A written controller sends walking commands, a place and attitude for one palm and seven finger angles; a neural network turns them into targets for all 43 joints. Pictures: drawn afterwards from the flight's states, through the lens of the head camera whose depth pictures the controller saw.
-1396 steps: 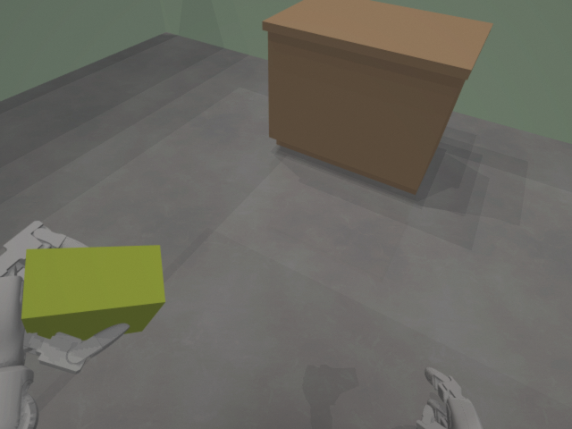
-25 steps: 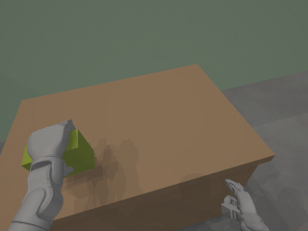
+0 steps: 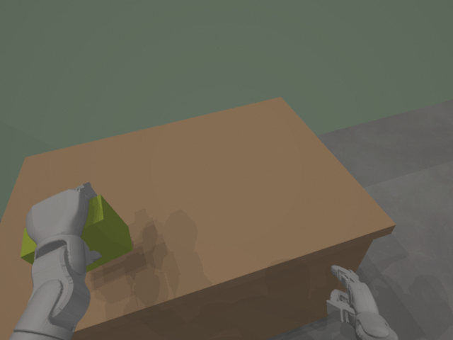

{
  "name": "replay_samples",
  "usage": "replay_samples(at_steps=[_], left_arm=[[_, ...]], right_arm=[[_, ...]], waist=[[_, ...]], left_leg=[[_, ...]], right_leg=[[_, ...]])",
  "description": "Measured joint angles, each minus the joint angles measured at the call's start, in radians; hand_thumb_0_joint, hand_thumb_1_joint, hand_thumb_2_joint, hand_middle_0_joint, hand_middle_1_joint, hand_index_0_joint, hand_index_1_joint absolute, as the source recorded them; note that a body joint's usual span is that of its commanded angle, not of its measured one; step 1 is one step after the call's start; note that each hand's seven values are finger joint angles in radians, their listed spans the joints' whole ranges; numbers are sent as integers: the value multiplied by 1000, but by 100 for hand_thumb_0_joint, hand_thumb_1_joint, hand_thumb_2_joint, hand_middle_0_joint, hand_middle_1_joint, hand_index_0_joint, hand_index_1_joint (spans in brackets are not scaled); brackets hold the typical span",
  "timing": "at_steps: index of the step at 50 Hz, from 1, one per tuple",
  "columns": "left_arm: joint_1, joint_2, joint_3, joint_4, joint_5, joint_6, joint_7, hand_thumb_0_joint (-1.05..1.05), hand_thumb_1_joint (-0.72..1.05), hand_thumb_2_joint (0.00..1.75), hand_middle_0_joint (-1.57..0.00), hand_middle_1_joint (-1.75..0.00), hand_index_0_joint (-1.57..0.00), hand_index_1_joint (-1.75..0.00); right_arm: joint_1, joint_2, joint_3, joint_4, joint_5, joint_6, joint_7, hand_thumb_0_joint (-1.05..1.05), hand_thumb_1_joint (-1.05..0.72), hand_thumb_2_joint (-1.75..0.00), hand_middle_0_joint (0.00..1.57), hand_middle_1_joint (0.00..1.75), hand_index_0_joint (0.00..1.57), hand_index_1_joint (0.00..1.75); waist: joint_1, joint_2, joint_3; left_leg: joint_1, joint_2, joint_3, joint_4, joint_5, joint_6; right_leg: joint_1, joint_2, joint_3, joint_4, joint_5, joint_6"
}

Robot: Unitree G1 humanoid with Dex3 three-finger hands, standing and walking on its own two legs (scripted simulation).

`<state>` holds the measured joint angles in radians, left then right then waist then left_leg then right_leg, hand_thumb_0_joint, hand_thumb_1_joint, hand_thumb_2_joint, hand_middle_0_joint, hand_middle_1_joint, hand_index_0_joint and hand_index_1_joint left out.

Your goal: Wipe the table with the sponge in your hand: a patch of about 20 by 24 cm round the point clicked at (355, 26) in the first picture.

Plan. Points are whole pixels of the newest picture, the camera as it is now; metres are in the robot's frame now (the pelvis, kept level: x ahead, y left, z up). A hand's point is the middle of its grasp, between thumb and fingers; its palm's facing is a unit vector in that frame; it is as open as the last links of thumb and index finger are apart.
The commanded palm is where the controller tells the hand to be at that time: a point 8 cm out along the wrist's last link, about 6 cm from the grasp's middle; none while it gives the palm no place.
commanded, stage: move the sponge above the wiping area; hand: left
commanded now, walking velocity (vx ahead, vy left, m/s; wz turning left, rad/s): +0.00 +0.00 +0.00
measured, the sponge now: (87, 244) +0.24 +0.31 +0.05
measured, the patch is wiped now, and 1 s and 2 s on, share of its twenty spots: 0.00 0.00 0.00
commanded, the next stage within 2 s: lower the sponge onto the table in 1.70 s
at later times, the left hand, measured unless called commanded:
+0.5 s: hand (84, 233) +0.24 +0.30 +0.09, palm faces +0.03 -0.10 -0.99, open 10.2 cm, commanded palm +0.20 +0.27 +0.14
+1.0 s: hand (93, 246) +0.23 +0.28 +0.07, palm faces -0.04 -0.17 -0.98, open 10.2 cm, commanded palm +0.20 +0.28 +0.14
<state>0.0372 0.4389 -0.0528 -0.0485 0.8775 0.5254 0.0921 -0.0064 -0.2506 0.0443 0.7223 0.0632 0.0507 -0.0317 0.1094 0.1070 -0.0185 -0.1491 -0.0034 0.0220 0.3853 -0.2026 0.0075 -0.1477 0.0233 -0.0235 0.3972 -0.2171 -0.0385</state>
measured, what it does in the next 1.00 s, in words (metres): stands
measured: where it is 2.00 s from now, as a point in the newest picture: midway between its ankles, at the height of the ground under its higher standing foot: outside the picture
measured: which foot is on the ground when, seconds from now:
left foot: down 0.00-1.00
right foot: down 0.00-1.00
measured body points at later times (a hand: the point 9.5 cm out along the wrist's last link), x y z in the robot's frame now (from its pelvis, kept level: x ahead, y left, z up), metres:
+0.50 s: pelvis -0.01 -0.01 +0.00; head -0.02 -0.06 +0.45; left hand +0.24 +0.30 +0.14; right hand +0.24 -0.20 -0.09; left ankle +0.00 +0.11 -0.74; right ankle +0.00 -0.10 -0.74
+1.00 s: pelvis +0.00 +0.00 +0.00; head -0.01 -0.05 +0.45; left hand +0.23 +0.29 +0.12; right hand +0.26 -0.20 -0.08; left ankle +0.00 +0.12 -0.74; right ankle +0.00 -0.10 -0.74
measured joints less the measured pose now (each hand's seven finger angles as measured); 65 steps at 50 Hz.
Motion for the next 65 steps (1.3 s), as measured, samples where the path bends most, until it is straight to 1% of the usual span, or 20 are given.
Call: replay_samples(at_steps=[3, 7, 11, 14, 17, 20, 23, 26, 28, 31, 35, 37, 42, 45, 48, 53, 57, 59, 62, 65], left_arm=[[43, 5, -15, 4, -15, 39, -76, 0, -51, 104, -72, -133, -72, -132], [90, -2, -71, -5, -5, -42, -141, 0, -51, 104, -72, -133, -73, -132], [93, -6, -109, -28, 39, -214, -98, 0, -51, 103, -72, -133, -73, -132], [58, 3, -104, -19, 90, -279, -15, 0, -51, 104, -73, -133, -74, -132], [-1, 11, -67, 12, 81, -241, 42, 0, -51, 104, -73, -132, -74, -132], [-48, 14, -21, 46, 35, -137, 45, 0, -51, 104, -73, -133, -73, -132], [-60, 16, -5, 68, 3, -28, -10, 0, -50, 104, -72, -133, -73, -132], [-27, 8, -31, 62, -6, 13, -85, 0, -50, 104, -72, -133, -73, -133], [6, -5, -62, 51, 1, -9, -126, 0, -50, 103, -72, -134, -73, -133], [46, -18, -99, 32, 16, -109, -149, 0, -50, 103, -72, -134, -73, -133], [62, -9, -100, 9, 63, -260, -70, 0, -50, 104, -73, -133, -74, -132], [52, 4, -82, 1, 83, -280, -9, 0, -50, 104, -73, -133, -74, -132], [-21, 15, -16, 29, 43, -160, 60, 0, -50, 104, -73, -133, -74, -132], [-31, 12, 2, 29, 7, -47, 14, 0, -50, 104, -73, -133, -73, -132], [6, -6, -25, 3, -12, 8, -59, 0, -50, 104, -72, -134, -73, -133], [87, -34, -105, -29, 15, -71, -132, 0, -50, 104, -72, -133, -73, -133], [104, -17, -118, -51, 66, -202, -73, 0, -50, 104, -73, -133, -74, -132], [92, -2, -99, -50, 84, -232, -19, 0, -50, 104, -73, -133, -74, -132], [42, 16, -58, -23, 75, -198, 33, 0, -50, 104, -73, -133, -74, -132], [-15, 21, -23, 14, 43, -109, 27, 0, -50, 104, -73, -133, -74, -132]], right_arm=[[-5, -20, 3, -27, 7, 11, -6, 1, -90, -90, 20, 30, 20, 30], [9, -41, -8, -52, -7, -10, -29, 1, -90, -90, 20, 30, 20, 30], [30, -32, -23, -39, -34, -52, -58, 1, -90, -90, 20, 30, 20, 30], [32, -11, -24, -18, -39, -66, -63, 1, -90, -90, 20, 30, 20, 30], [19, 10, -17, -1, -25, -59, -52, 1, -90, -90, 20, 30, 20, 30], [4, 19, -5, 9, -9, -38, -36, 1, -90, -90, 20, 30, 20, 30], [-3, 10, 6, -3, 5, -13, -24, 1, -90, -90, 20, 30, 20, 30], [-2, -12, 9, -26, 9, -1, -18, 1, -90, -90, 20, 30, 20, 30], [5, -27, 5, -39, 5, -2, -20, 1, -90, -90, 20, 30, 20, 30], [23, -35, -6, -44, -14, -17, -35, 1, -90, -90, 20, 30, 20, 30], [46, -19, -22, -23, -34, -47, -58, 1, -90, -90, 20, 30, 20, 30], [51, -9, -27, -12, -34, -55, -59, 1, -90, -90, 20, 30, 20, 30], [27, -1, -24, 11, -11, -46, -36, 1, -90, -90, 20, 30, 20, 30], [8, -6, -15, 3, 2, -26, -21, 1, -90, -90, 20, 30, 20, 30], [-1, -19, -8, -26, 9, -12, -12, 1, -90, -90, 20, 30, 20, 30], [1, -26, -6, -55, -12, -8, -20, 1, -90, -90, 20, 30, 20, 30], [19, -11, -14, -43, -35, -28, -39, 1, -90, -90, 20, 30, 20, 30], [24, -1, -16, -29, -35, -35, -43, 1, -90, -90, 20, 30, 20, 30], [16, 8, -13, -7, -23, -35, -38, 1, -90, -90, 20, 30, 20, 30], [1, 9, -6, 6, -8, -26, -30, 1, -90, -90, 20, 30, 20, 30]], waist=[[-12, 5, 5], [1, -3, 25], [33, -16, 38], [44, -21, 31], [37, -17, 24], [17, -8, 12], [-6, 4, 5], [-20, 16, 9], [-20, 17, 13], [-5, 5, 25], [25, -20, 34], [33, -26, 31], [22, -13, 18], [3, 1, 7], [-12, 15, 1], [0, 3, 13], [33, -20, 28], [42, -25, 28], [43, -21, 28], [29, -10, 23]], left_leg=[[-11, -2, -9, 14, -3, 1], [-23, -3, -22, 36, -10, 2], [-17, 2, -27, 41, -13, -1], [-14, 8, -25, 38, -11, -7], [-6, 11, -17, 24, -5, -10], [1, 9, -12, 7, 4, -11], [-2, 5, -13, -1, 10, -8], [-13, 0, -17, 6, 9, -4], [-23, -3, -19, 16, 5, -1], [-28, -3, -20, 29, -3, 0], [-18, 5, -17, 33, -11, -4], [-13, 9, -14, 32, -13, -7], [-1, 9, -9, 16, -7, -7], [0, 1, -10, 4, 0, -4], [-8, -6, -15, 7, 1, 2], [-19, -10, -17, 25, -8, 7], [-7, -2, -15, 32, -15, 3], [-1, 3, -15, 31, -15, 0], [9, 6, -14, 22, -11, -2], [13, 1, -17, 7, 0, -1]], right_leg=[[-6, -2, -9, 10, -5, 0], [-9, -3, -22, 23, -12, -2], [3, 2, -26, 18, -10, -8], [6, 8, -24, 9, -4, -13], [7, 11, -16, 2, 3, -14], [6, 10, -10, -2, 6, -12], [2, 6, -11, -1, 6, -9], [-8, 1, -15, 7, 2, -6], [-16, -2, -17, 16, -2, -4], [-20, -2, -18, 26, -8, -4], [-8, 6, -14, 20, -9, -10], [-2, 10, -11, 14, -6, -13], [7, 10, -5, 1, 0, -10], [5, 3, -6, -1, 0, -4], [-1, -4, -11, 3, -2, 1], [-11, -8, -13, 20, -12, 4], [5, 0, -10, 16, -10, -3], [14, 5, -10, 6, -6, -5], [26, 8, -9, -8, 3, -6], [28, 4, -11, -16, 9, -3]])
